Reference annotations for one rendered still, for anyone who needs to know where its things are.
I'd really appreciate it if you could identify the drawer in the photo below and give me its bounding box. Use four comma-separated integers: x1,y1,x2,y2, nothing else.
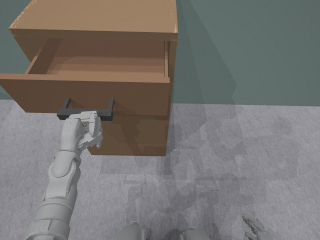
0,38,170,116

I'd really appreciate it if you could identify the robot right hand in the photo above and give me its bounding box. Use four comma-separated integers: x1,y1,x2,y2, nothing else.
242,213,274,240

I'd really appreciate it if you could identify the left robot thigh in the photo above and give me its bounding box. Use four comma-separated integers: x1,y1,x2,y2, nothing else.
113,224,146,240

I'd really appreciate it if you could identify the robot left forearm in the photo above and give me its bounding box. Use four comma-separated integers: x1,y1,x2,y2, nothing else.
22,150,82,240

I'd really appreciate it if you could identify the robot left hand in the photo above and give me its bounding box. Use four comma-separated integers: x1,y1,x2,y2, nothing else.
59,111,103,156

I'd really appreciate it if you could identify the robot right shin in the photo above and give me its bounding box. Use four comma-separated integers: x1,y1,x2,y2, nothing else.
185,227,195,231

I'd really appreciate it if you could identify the handle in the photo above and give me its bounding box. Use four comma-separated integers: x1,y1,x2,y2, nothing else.
57,97,114,121

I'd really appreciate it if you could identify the cabinet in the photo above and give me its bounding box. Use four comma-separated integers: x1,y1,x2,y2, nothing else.
8,0,178,157

